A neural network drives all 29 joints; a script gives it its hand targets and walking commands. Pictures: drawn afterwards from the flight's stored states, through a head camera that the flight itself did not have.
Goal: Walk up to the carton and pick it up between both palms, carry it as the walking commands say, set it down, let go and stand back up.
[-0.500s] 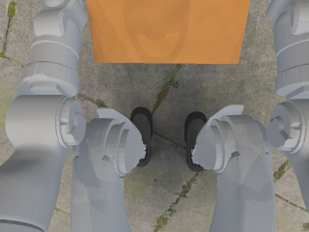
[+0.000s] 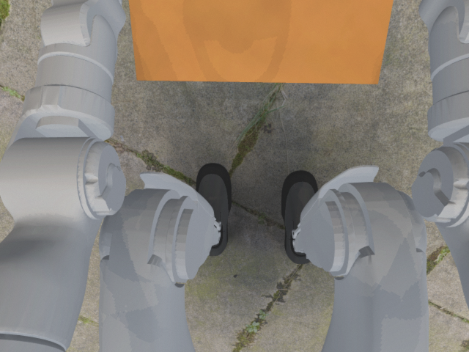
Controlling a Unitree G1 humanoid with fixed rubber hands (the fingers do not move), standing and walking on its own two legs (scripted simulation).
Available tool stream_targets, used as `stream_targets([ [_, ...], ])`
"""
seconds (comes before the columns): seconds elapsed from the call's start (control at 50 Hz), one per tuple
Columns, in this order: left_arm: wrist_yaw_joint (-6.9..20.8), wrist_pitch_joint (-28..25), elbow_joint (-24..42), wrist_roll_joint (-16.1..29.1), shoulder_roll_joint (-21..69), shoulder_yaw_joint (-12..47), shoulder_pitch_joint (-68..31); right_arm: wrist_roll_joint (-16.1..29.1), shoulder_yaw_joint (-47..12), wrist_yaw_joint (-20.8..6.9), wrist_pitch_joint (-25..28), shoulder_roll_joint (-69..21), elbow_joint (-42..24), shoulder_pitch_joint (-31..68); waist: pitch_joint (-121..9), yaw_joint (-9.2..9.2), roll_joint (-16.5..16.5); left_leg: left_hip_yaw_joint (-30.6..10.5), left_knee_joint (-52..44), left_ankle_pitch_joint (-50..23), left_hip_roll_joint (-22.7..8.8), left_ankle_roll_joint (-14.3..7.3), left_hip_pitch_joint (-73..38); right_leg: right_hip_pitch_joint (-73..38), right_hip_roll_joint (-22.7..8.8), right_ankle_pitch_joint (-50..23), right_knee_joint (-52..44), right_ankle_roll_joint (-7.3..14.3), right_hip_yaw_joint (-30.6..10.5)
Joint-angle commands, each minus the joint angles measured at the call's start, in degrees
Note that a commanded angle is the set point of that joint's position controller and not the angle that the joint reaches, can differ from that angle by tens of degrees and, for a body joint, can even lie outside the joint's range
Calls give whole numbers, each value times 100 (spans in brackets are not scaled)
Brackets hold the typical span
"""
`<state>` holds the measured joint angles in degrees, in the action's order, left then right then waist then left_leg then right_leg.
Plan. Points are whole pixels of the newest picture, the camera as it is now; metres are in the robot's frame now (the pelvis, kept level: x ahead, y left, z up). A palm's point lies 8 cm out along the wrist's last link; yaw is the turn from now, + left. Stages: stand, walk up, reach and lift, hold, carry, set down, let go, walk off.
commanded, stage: set down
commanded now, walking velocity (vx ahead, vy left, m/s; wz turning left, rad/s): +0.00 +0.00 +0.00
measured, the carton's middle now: out of the picture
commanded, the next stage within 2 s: none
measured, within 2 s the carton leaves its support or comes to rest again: neither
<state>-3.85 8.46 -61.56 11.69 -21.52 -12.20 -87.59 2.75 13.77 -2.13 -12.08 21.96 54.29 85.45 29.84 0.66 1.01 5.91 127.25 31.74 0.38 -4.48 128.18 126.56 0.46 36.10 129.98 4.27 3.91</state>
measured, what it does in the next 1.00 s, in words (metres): stands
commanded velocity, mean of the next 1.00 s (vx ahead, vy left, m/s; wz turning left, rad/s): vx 0.00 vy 0.00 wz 0.00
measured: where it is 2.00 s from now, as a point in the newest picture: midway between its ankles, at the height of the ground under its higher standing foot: (256, 227)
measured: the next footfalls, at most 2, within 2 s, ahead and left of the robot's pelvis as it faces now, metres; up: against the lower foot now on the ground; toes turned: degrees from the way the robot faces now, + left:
none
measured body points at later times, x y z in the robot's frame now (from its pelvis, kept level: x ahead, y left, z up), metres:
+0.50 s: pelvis +0.00 +0.00 -0.01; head +0.38 -0.02 +0.22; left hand +0.57 +0.17 -0.19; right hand +0.56 -0.20 -0.19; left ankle +0.12 +0.09 -0.32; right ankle +0.10 -0.10 -0.32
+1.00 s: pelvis +0.00 +0.00 -0.01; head +0.38 -0.02 +0.22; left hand +0.55 +0.21 -0.20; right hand +0.56 -0.20 -0.20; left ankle +0.12 +0.09 -0.32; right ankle +0.10 -0.10 -0.32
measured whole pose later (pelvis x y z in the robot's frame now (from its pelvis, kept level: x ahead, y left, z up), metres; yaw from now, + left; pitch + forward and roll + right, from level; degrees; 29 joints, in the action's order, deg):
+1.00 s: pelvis +0.00 +0.00 -0.01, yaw +0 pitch +32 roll +1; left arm -6.9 4.1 -65.5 14.8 -24.4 -11.8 -84.1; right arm 6.5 6.6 4.6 -6.4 23.2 61.0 85.5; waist 30.0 0.7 1.4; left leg 5.9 128.4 31.6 0.5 -4.0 128.5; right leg 127.0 0.5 36.0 131.4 4.3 3.9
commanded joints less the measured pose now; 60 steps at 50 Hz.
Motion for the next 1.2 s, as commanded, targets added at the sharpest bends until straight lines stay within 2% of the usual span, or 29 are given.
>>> stream_targets([
  [0.0,1475,60,813,206,5394,1652,-1931,566,-1846,-1335,107,-5226,-197,1910,-6590,45,-147,-769,-291,-2134,421,147,-3243,-2501,394,-2408,-698,-122,-678],
  [0.02,1477,69,783,251,5443,1713,-1978,531,-1822,-1338,100,-5173,-148,1913,-6531,98,-149,-829,-352,-2205,432,144,-3272,-2402,388,-2454,-670,-123,-646],
  [0.06,1458,64,734,210,5411,1677,-1864,592,-1865,-1335,126,-5179,-216,2028,-6514,-14,-135,-780,-295,-2129,439,133,-3235,-2371,393,-2323,-685,-128,-684],
  [0.18,1463,34,671,203,5374,1694,-1999,463,-1713,-1303,134,-5073,45,1898,-6131,123,-95,-803,-319,-2009,409,169,-3085,-2227,399,-2211,-650,-125,-657],
  [0.26,1456,24,581,128,5150,1575,-1936,439,-1672,-1287,133,-5042,113,1944,-5962,16,-99,-776,-364,-1801,390,165,-2935,-2309,393,-2070,-717,-143,-690],
  [0.3,1420,5,521,134,5008,1522,-1934,396,-1591,-1235,163,-4840,188,1838,-5965,99,-122,-791,-307,-1795,378,183,-3031,-2237,369,-2011,-683,-141,-665],
  [0.34,1365,-30,482,44,4817,1448,-1810,393,-1556,-1179,212,-4585,146,1854,-5988,26,-98,-763,-294,-1878,373,217,-3044,-2288,367,-2087,-705,-163,-664],
  [0.42,1158,-151,484,87,4111,1333,-1759,379,-1387,-1014,306,-4003,267,1668,-6140,76,-126,-803,-306,-1983,365,248,-3278,-2343,327,-2113,-665,-203,-617],
  [0.44,1100,-185,500,59,3916,1308,-1744,422,-1362,-938,352,-3784,207,1777,-6199,6,-57,-795,-304,-2000,345,271,-3368,-2399,316,-2094,-674,-202,-621],
  [0.46,1040,-220,395,58,3659,1198,-1629,445,-1387,-858,390,-3620,235,1723,-6242,-20,-197,-771,-277,-1952,341,273,-3204,-2606,292,-2179,-658,-237,-629],
  [0.5,859,-306,355,13,2959,1034,-1464,388,-1198,-629,493,-2873,306,1565,-6382,24,-241,-797,-306,-2005,300,319,-3286,-2727,279,-2250,-683,-276,-586],
  [0.52,722,-377,317,-28,2547,883,-1374,431,-1137,-490,557,-2460,336,1493,-6475,-66,-118,-723,-308,-2013,312,352,-3304,-2851,281,-2260,-731,-286,-622],
  [0.54,565,-428,296,-2,1982,811,-1353,438,-1000,-343,582,-1942,336,1478,-6568,22,-103,-803,-350,-2068,270,344,-3583,-2740,238,-2176,-720,-316,-564],
  [0.62,-112,-658,472,9,-25,451,-1255,733,-802,359,817,183,253,1557,-7664,-148,-4,-842,-326,-2575,214,380,-4145,-3027,189,-2414,-730,-314,-596],
  [0.64,-207,-659,246,189,-66,602,-1172,788,-837,471,811,273,346,1465,-7922,-59,0,-845,-283,-2765,226,378,-4275,-3198,185,-2569,-748,-324,-632],
  [0.66,-294,-679,328,173,-272,523,-1181,865,-848,548,832,428,335,1524,-8135,-142,0,-858,-294,-2763,204,370,-4352,-3205,197,-2549,-720,-318,-638],
  [0.7,-380,-704,366,258,-488,529,-1149,948,-762,650,864,598,274,1456,-8286,-90,86,-880,-268,-2818,168,376,-4519,-3100,167,-2569,-743,-297,-663],
  [0.72,-399,-686,215,357,-450,594,-1101,952,-699,671,886,779,242,1474,-8376,17,54,-934,-269,-2906,168,357,-4610,-3027,165,-2634,-705,-305,-619],
  [0.78,-455,-762,415,350,-846,360,-1116,1026,-717,756,920,987,31,1528,-8653,-90,-13,-895,-215,-2961,106,342,-4503,-3140,128,-2769,-691,-296,-727],
  [0.86,-419,-767,599,404,-1079,335,-1095,1033,-616,770,898,1241,33,1467,-8739,-103,27,-912,-252,-3007,33,349,-4395,-3104,101,-2864,-682,-294,-779],
  [0.88,-402,-749,522,439,-1036,357,-1076,1043,-642,751,898,1274,159,1368,-8606,-13,-3,-935,-264,-2925,-4,348,-4290,-3057,66,-2837,-685,-284,-780],
  [0.9,-385,-739,499,476,-1110,377,-1005,1023,-634,736,880,1279,174,1328,-8563,-42,-39,-886,-268,-2887,-1,345,-4275,-3095,62,-2754,-699,-307,-776],
  [0.92,-357,-727,726,520,-1164,403,-1082,975,-503,755,909,1488,-45,1388,-8706,91,16,-911,-278,-2876,-10,356,-4233,-3187,58,-2851,-667,-291,-752],
  [0.96,-312,-703,520,503,-1188,396,-972,980,-574,728,871,1462,21,1356,-8518,-22,5,-868,-259,-2824,-14,357,-4111,-3124,57,-2793,-682,-302,-768],
  [1.0,-269,-676,699,531,-1244,436,-1066,934,-431,689,846,1549,168,1279,-8376,135,91,-926,-318,-2607,-77,394,-4081,-2992,32,-2610,-658,-272,-715],
  [1.1,-197,-635,916,522,-1404,415,-1127,1043,-561,607,773,1544,-81,1427,-8466,-44,41,-861,-310,-2704,-96,374,-4162,-3205,23,-2662,-685,-303,-743],
  [1.14,-175,-596,1143,524,-1394,433,-1126,1044,-507,580,747,1615,-143,1348,-8702,8,185,-855,-335,-2648,-84,395,-4280,-3385,40,-2678,-706,-271,-732],
  [1.16,-173,-594,1232,503,-1473,392,-1178,1043,-496,583,710,1572,-257,1384,-8816,-34,125,-806,-325,-2736,-55,382,-4251,-3492,64,-2826,-742,-283,-742],
  [1.18,-181,-525,1251,527,-1504,405,-1150,1034,-442,590,696,1705,-486,1409,-9036,71,-4,-854,-404,-2696,-73,363,-4450,-3539,61,-2722,-764,-296,-650],
])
